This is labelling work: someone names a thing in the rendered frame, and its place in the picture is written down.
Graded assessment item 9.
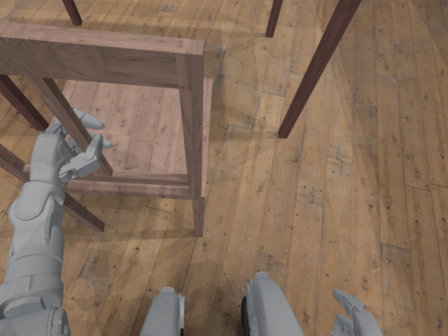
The left robot upper arm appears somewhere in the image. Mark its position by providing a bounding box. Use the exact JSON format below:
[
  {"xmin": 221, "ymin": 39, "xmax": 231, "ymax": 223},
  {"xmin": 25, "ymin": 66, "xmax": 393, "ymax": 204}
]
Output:
[{"xmin": 0, "ymin": 307, "xmax": 71, "ymax": 336}]

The robot left thigh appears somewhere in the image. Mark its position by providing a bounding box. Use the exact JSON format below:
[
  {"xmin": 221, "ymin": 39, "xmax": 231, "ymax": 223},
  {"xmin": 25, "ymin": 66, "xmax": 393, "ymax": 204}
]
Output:
[{"xmin": 139, "ymin": 292, "xmax": 185, "ymax": 336}]

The left robot forearm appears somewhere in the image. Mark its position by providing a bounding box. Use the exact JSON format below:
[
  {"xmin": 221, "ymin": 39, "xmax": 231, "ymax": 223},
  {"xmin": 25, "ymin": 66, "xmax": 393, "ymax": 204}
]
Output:
[{"xmin": 0, "ymin": 181, "xmax": 66, "ymax": 320}]

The right robot hand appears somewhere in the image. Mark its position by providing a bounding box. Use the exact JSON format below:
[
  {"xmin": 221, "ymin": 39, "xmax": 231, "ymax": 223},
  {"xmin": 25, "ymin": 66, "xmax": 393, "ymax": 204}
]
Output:
[{"xmin": 330, "ymin": 288, "xmax": 384, "ymax": 336}]

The robot thigh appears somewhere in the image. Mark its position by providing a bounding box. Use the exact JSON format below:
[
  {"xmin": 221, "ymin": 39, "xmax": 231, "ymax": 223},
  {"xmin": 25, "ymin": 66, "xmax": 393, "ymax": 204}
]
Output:
[
  {"xmin": 246, "ymin": 278, "xmax": 305, "ymax": 336},
  {"xmin": 139, "ymin": 292, "xmax": 185, "ymax": 336}
]

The left robot hand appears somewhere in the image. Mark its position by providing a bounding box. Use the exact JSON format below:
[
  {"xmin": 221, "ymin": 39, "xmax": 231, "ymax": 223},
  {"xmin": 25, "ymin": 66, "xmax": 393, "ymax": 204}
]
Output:
[{"xmin": 29, "ymin": 105, "xmax": 113, "ymax": 191}]

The chair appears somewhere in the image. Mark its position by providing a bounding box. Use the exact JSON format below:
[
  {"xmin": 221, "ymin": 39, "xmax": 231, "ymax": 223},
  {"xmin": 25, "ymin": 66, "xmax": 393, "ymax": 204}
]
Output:
[{"xmin": 0, "ymin": 22, "xmax": 213, "ymax": 237}]

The robot right thigh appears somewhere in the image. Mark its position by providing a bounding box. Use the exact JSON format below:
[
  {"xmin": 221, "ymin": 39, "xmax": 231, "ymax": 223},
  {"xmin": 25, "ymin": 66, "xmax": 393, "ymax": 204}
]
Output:
[{"xmin": 246, "ymin": 278, "xmax": 305, "ymax": 336}]

